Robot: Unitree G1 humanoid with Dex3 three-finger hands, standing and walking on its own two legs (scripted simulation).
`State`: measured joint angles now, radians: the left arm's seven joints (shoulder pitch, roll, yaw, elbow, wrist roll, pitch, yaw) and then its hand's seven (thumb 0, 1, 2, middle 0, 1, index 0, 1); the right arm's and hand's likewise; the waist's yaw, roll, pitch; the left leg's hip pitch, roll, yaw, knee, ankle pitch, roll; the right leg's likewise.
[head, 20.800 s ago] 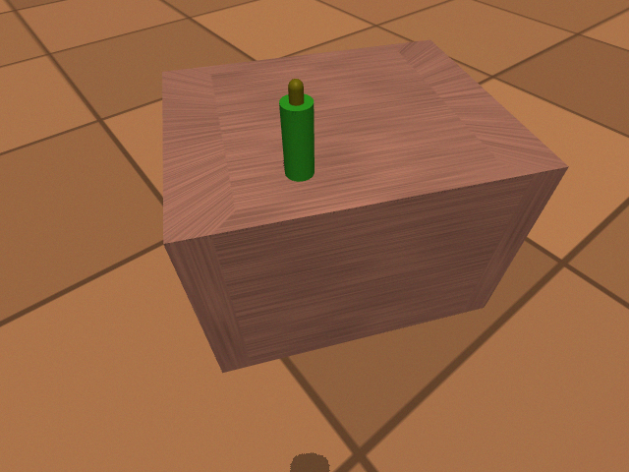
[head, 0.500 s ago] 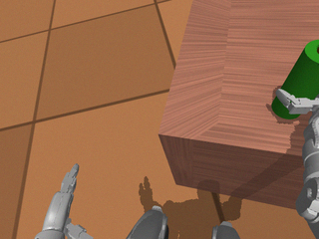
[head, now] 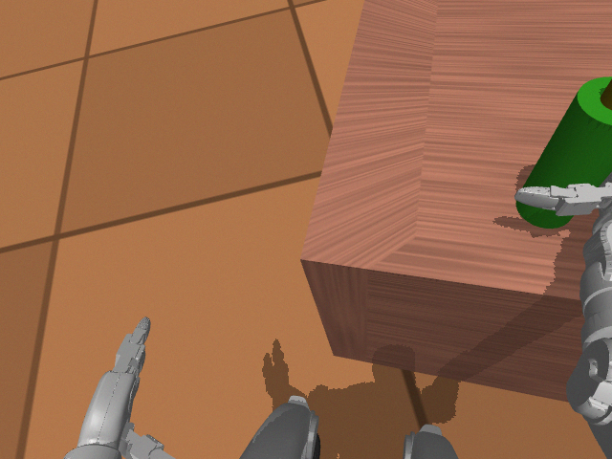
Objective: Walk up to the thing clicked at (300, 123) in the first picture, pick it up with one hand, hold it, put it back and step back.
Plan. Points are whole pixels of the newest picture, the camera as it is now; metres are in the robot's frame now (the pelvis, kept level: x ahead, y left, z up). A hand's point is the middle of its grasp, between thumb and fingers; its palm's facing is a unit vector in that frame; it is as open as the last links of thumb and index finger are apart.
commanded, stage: withdraw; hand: right
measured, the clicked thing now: (584, 149) +0.50 -0.22 +0.08
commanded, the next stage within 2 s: rise in 0.34 s
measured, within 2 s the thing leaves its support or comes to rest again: neither
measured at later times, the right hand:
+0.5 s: hand out of the picture +0.50 -0.30 +0.17, palm faces +0.29 +0.95 -0.07, open 17.0 cm
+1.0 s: hand out of the picture +0.39 -0.35 +0.14, palm faces +0.43 +0.82 -0.37, open 17.4 cm
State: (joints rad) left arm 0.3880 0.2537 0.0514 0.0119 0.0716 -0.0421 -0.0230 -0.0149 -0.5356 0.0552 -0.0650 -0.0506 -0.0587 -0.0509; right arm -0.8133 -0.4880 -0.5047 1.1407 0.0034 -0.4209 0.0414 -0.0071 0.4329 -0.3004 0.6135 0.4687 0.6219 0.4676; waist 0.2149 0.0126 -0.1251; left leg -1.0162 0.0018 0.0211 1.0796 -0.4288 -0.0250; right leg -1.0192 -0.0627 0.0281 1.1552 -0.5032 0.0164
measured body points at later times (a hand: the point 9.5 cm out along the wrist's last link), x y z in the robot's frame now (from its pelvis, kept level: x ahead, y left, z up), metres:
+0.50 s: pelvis +0.01 +0.00 +0.03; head +0.10 -0.03 +0.47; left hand +0.16 +0.25 +0.00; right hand +0.48 -0.35 +0.17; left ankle +0.04 +0.14 -0.65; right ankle +0.02 -0.13 -0.65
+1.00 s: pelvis +0.06 -0.01 +0.07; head +0.08 -0.01 +0.52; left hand +0.22 +0.24 +0.00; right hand +0.36 -0.40 +0.16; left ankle +0.04 +0.14 -0.65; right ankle +0.02 -0.13 -0.65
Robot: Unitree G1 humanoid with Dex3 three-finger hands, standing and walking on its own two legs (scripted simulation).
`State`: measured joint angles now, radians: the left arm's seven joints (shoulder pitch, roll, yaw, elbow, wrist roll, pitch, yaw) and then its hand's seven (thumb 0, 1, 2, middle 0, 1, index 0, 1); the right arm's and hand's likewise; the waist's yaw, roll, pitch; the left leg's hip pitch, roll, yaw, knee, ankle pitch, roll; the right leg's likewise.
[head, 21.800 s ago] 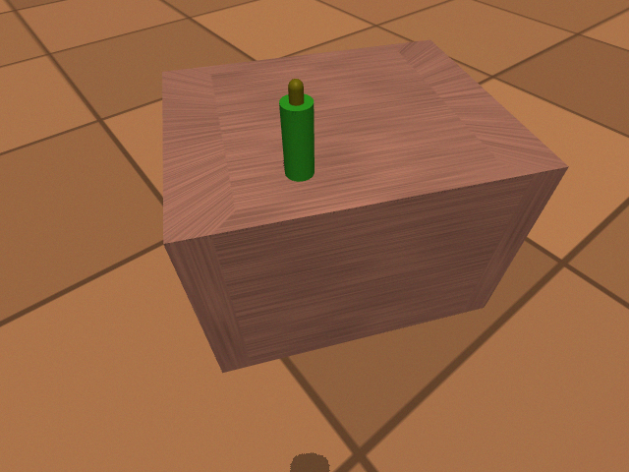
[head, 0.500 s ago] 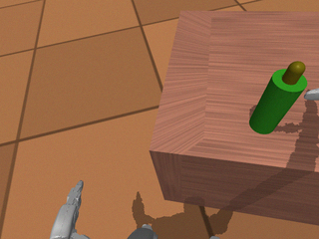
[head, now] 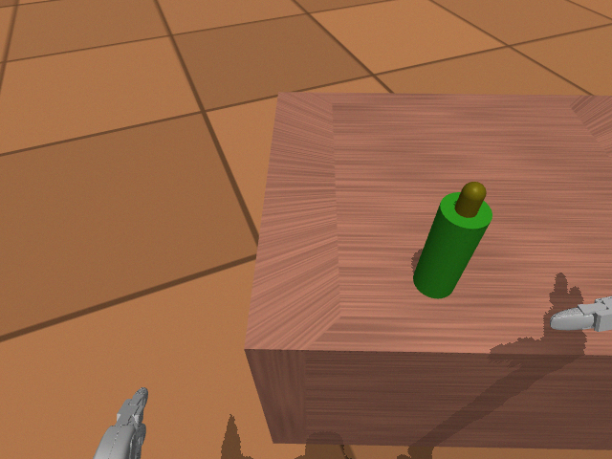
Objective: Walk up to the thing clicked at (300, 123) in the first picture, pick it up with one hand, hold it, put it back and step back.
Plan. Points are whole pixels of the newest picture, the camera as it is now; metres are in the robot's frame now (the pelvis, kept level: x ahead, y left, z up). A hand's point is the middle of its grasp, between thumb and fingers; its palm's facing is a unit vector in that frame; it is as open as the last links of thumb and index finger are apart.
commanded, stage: sink last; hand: right
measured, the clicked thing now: (452, 240) +0.45 -0.20 +0.02
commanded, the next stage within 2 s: home in 0.68 s
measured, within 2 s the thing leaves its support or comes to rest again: neither
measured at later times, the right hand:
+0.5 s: hand out of the picture +0.14 -0.22 +0.06, palm faces +0.33 +0.88 -0.34, open 17.4 cm
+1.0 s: hand out of the picture +0.14 -0.24 +0.05, palm faces +0.34 +0.88 -0.34, open 17.5 cm
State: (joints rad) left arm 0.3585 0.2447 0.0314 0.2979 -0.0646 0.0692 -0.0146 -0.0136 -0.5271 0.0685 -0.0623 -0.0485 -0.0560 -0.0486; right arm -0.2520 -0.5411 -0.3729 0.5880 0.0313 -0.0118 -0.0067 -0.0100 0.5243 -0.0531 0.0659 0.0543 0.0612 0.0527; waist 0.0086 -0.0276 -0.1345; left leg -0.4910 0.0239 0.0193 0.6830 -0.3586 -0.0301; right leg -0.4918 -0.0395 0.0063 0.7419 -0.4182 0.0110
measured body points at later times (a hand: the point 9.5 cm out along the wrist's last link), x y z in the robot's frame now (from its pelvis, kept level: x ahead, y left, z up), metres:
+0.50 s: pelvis -0.02 +0.02 +0.00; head -0.02 +0.05 +0.45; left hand +0.15 +0.28 -0.06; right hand +0.12 -0.27 +0.09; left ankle -0.02 +0.14 -0.72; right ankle -0.03 -0.12 -0.72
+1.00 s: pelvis -0.04 +0.02 -0.01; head -0.03 +0.03 +0.44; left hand +0.13 +0.25 -0.06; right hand +0.11 -0.28 +0.07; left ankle -0.02 +0.14 -0.72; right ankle -0.03 -0.12 -0.72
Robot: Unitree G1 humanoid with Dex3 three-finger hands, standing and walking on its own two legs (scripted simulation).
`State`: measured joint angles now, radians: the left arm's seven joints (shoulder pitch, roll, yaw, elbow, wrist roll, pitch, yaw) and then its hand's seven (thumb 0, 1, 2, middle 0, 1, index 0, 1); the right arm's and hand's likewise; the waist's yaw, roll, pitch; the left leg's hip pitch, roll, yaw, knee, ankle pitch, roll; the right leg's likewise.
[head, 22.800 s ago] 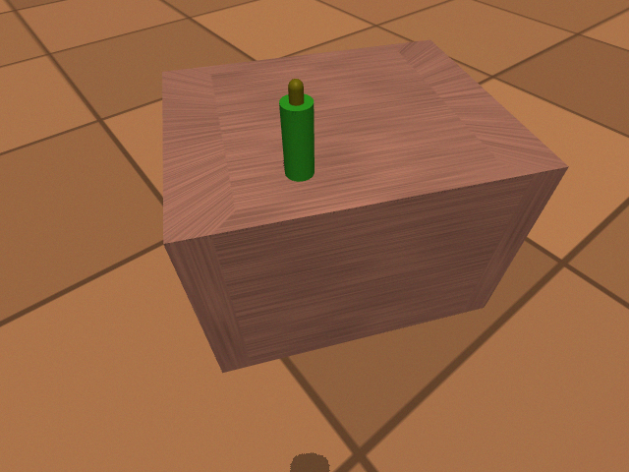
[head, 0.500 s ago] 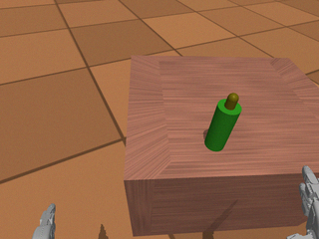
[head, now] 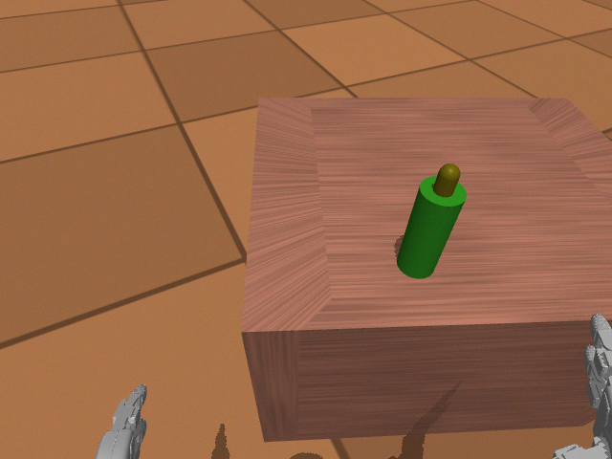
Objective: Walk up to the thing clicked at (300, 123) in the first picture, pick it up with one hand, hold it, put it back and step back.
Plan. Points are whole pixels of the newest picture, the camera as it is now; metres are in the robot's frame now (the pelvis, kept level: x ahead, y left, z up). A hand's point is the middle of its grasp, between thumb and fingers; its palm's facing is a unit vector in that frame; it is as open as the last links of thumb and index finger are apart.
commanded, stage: home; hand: right
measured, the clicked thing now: (431, 221) +0.49 -0.21 +0.02
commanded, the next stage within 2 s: none
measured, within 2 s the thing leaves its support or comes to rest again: neither
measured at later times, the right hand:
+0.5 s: hand (453, 439) +0.18 -0.18 -0.07, palm faces +0.10 +0.97 -0.22, open 17.4 cm
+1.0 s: hand (453, 442) +0.18 -0.18 -0.07, palm faces +0.12 +0.96 -0.27, open 17.4 cm
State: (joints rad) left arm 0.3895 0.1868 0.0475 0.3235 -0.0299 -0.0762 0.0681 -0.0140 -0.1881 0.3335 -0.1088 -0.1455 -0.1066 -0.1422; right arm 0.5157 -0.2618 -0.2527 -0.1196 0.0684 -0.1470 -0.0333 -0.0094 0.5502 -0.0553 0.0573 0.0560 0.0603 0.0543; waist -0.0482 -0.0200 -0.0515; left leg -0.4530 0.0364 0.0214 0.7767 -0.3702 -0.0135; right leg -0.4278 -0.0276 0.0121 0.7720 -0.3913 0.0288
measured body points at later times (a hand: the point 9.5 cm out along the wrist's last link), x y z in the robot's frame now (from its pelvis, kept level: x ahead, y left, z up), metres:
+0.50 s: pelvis +0.01 +0.00 -0.01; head +0.03 -0.01 +0.44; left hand +0.17 +0.23 -0.08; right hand +0.18 -0.23 -0.05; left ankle +0.02 +0.13 -0.71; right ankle +0.01 -0.14 -0.71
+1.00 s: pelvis +0.01 +0.00 -0.02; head +0.04 +0.00 +0.43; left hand +0.17 +0.24 -0.09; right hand +0.17 -0.23 -0.05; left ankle +0.02 +0.13 -0.71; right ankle +0.01 -0.14 -0.71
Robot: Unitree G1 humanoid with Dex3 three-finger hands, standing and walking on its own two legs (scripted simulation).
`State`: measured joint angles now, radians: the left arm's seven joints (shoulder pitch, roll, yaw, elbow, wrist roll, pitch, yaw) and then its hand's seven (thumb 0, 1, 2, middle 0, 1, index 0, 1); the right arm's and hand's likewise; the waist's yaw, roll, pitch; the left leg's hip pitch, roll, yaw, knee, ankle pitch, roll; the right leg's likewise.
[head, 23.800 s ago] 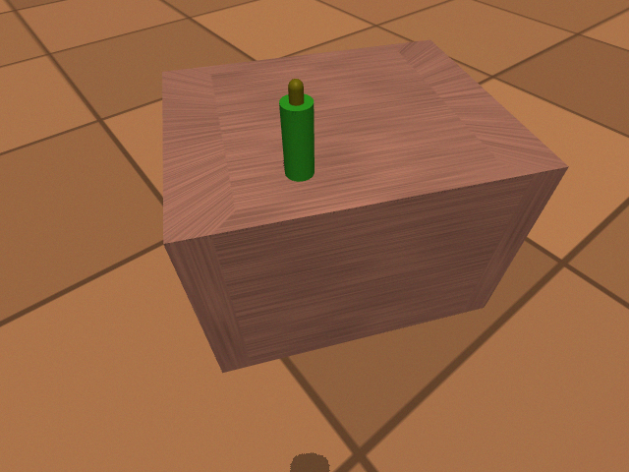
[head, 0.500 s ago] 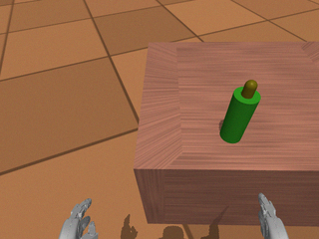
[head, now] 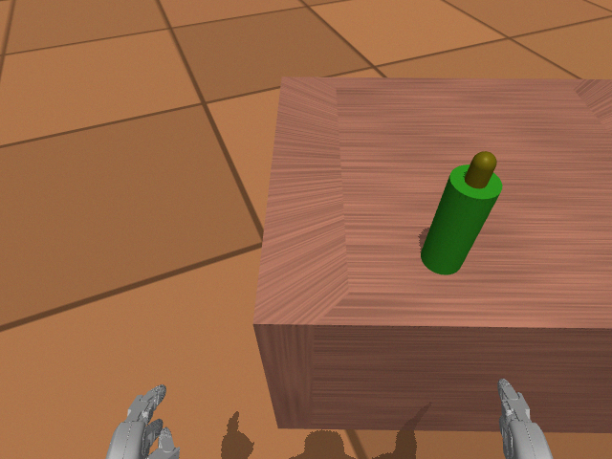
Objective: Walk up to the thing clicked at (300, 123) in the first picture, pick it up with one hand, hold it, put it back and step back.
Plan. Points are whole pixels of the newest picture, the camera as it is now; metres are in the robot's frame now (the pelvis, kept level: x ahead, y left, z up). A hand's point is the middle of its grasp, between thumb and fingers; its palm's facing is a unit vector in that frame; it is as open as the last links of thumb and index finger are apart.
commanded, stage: home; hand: right
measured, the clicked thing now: (461, 213) +0.48 -0.21 +0.04
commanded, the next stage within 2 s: stand in 1.66 s
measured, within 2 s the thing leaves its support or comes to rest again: neither
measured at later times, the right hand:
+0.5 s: hand out of the picture +0.16 -0.19 -0.06, palm faces +0.13 +0.95 -0.28, open 17.3 cm
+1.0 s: hand out of the picture +0.16 -0.19 -0.06, palm faces +0.12 +0.95 -0.27, open 17.3 cm
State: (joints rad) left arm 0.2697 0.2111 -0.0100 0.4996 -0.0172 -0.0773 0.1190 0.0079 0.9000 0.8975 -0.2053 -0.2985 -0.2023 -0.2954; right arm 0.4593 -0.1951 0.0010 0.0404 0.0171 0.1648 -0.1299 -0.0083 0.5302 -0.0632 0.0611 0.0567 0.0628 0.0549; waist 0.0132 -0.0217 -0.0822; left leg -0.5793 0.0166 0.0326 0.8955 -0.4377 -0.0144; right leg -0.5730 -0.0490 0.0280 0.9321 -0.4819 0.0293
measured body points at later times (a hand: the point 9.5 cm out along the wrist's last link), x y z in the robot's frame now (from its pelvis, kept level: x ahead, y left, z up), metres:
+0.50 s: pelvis +0.00 +0.00 +0.00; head +0.02 -0.01 +0.45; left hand +0.16 +0.24 -0.07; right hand +0.16 -0.24 -0.04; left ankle +0.01 +0.13 -0.69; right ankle -0.01 -0.14 -0.69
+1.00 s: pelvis -0.01 -0.01 +0.00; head +0.01 -0.01 +0.45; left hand +0.16 +0.23 -0.07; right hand +0.15 -0.24 -0.04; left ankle +0.01 +0.13 -0.69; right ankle -0.01 -0.14 -0.69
